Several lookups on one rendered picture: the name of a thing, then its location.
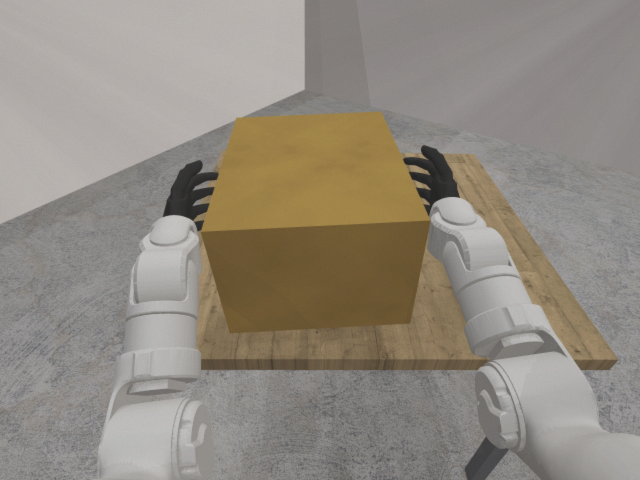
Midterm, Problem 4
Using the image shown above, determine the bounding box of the left robot forearm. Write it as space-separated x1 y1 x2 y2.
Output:
97 215 202 479

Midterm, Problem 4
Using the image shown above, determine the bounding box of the left robot hand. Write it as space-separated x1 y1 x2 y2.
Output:
163 160 219 231

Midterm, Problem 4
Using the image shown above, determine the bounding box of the left robot upper arm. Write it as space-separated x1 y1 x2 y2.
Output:
92 397 215 480

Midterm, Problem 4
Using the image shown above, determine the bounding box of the carton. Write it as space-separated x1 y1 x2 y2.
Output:
201 112 431 333

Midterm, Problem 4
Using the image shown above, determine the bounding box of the right robot forearm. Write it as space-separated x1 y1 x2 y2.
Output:
427 197 599 422

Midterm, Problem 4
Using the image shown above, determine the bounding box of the right robot hand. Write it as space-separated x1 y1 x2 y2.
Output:
403 145 460 216

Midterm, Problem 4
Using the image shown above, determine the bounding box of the right robot upper arm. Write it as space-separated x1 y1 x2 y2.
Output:
475 351 640 480

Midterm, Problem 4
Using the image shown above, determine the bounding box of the table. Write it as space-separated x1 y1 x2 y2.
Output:
193 150 619 480

